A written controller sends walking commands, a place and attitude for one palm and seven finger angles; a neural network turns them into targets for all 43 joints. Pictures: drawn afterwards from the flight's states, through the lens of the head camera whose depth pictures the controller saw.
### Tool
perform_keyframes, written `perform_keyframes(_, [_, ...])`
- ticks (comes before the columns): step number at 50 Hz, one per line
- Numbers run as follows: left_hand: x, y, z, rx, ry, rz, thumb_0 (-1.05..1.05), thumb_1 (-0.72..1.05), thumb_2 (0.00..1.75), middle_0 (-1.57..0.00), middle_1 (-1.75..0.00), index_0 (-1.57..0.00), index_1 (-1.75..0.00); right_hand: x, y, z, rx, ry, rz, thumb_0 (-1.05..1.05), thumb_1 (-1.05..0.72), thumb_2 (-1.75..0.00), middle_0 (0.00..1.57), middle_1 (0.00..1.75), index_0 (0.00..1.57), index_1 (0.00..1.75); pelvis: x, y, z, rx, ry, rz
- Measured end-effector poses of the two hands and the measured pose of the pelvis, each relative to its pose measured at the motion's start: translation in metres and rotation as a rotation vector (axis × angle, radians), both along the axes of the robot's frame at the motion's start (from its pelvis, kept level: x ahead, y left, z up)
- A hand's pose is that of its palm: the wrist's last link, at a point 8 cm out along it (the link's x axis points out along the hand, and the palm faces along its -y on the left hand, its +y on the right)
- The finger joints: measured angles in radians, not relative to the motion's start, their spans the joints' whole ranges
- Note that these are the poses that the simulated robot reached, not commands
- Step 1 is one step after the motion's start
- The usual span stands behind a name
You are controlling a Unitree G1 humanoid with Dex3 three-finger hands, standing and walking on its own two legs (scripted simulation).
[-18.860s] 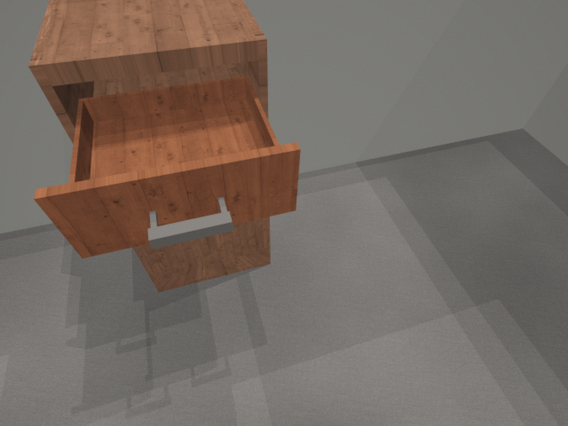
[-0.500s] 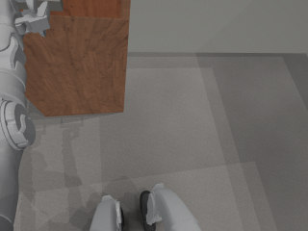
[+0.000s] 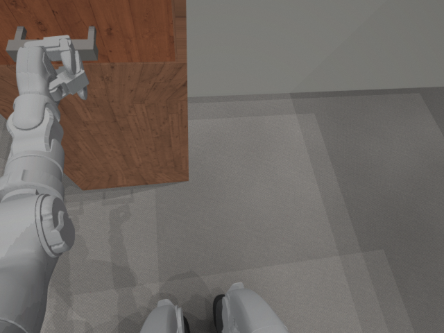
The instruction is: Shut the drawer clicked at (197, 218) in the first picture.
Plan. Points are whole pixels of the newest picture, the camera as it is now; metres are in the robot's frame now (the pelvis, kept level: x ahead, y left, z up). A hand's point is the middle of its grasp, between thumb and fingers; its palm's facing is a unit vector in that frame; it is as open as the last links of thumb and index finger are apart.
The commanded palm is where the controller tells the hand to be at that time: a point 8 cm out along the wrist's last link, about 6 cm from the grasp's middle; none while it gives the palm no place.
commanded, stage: draw the hand back to the body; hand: left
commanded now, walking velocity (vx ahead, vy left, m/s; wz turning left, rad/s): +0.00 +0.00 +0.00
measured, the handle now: (56, 41) +0.62 +0.22 +0.08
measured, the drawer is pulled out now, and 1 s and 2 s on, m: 0.00 0.00 0.00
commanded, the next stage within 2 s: step back with the hand held close in 1.34 s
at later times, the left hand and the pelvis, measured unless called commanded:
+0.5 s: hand (18, 140) +0.38 +0.20 +0.15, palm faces +0.02 -1.00 -0.07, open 3.3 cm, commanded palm +0.35 +0.25 +0.16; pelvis +0.03 +0.00 +0.04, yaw +1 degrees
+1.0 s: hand out of the picture +0.23 +0.24 +0.21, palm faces +0.35 -0.88 -0.31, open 3.3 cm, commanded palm +0.18 +0.28 +0.23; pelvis +0.02 +0.01 +0.07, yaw +2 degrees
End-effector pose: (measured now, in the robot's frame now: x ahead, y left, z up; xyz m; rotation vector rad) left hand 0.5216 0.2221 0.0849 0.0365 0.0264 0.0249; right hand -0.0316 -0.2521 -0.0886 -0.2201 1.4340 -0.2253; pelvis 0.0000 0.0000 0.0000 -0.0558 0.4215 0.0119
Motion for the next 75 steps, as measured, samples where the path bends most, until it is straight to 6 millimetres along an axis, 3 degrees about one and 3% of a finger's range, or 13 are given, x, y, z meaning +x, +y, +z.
perform_keyframes(7, [-0.023, 0.011, 0.012, 0.02, -0.029, 0.005, 0.01, 0.84, 0.9, -1.39, -1.6, -1.4, -1.6, 0.03, -0.002, 0.008, 0.024, -0.061, -0.035, 0.0, -0.91, -0.9, 0.2, 0.3, 0.2, 0.3, 0.019, -0.001, 0.015, 0.012, -0.037, -0.027])
perform_keyframes(14, [-0.074, 0.029, 0.036, 0.003, -0.039, 0.009, 0.02, 0.88, 0.9, -1.4, -1.6, -1.4, -1.6, 0.09, -0.002, 0.021, 0.047, -0.224, -0.001, 0.01, -0.91, -0.9, 0.2, 0.3, 0.2, 0.3, 0.035, -0.002, 0.033, 0.016, -0.127, -0.019])
perform_keyframes(24, [-0.152, 0.035, 0.061, 0.009, -0.077, -0.022, 0.02, 0.9, 0.9, -1.4, -1.6, -1.4, -1.6, 0.189, 0.006, 0.046, 0.046, -0.532, 0.141, 0.01, -0.91, -0.9, 0.2, 0.3, 0.2, 0.3, 0.032, 0.004, 0.044, 0.026, -0.238, 0.016])
perform_keyframes(33, [-0.219, 0.042, 0.093, 0.187, -0.077, 0.151, 0.02, 0.89, 0.9, -1.4, -1.6, -1.4, -1.6, 0.239, 0.036, 0.077, 0.081, -0.702, 0.207, 0.01, -0.91, -0.9, 0.2, 0.3, 0.2, 0.3, 0.022, 0.005, 0.058, 0.043, -0.358, 0.022])
perform_keyframes(38, [-0.255, 0.053, 0.105, 0.222, -0.079, 0.236, 0.02, 0.89, 0.9, -1.4, -1.6, -1.4, -1.6, 0.246, 0.051, 0.085, 0.105, -0.735, 0.247, 0.01, -0.91, -0.9, 0.2, 0.3, 0.2, 0.3, 0.02, 0.005, 0.064, 0.047, -0.41, 0.029])
perform_keyframes(45, [-0.298, 0.058, 0.13, 0.273, -0.133, 0.294, 0.02, 0.89, 0.9, -1.4, -1.6, -1.4, -1.6, 0.239, 0.06, 0.084, 0.128, -0.73, 0.288, 0.01, -0.91, -0.9, 0.2, 0.3, 0.2, 0.3, 0.017, 0.006, 0.069, 0.051, -0.461, 0.037])
perform_keyframes(61, [-0.387, 0.065, 0.164, 0.422, -0.176, 0.383, 0.02, 0.89, 0.9, -1.4, -1.6, -1.41, -1.59, 0.222, 0.041, 0.085, 0.09, -0.75, 0.274, 0.01, -0.91, -0.9, 0.2, 0.3, 0.2, 0.3, 0.013, 0.002, 0.071, 0.046, -0.502, 0.033])
perform_keyframes(65, [-0.395, 0.064, 0.165, 0.422, -0.19, 0.403, 0.02, 0.89, 0.9, -1.4, -1.6, -1.41, -1.59, 0.224, 0.04, 0.086, 0.083, -0.768, 0.282, 0.01, -0.91, -0.9, 0.2, 0.3, 0.2, 0.3, 0.009, 0.001, 0.071, 0.048, -0.509, 0.041])
perform_keyframes(75, [-0.385, 0.058, 0.162, 0.407, -0.204, 0.389, 0.02, 0.89, 0.9, -1.4, -1.6, -1.41, -1.59, 0.222, 0.042, 0.088, 0.09, -0.786, 0.28, 0.01, -0.91, -0.9, 0.2, 0.3, 0.2, 0.3, 0.007, -0.003, 0.071, 0.05, -0.504, 0.034])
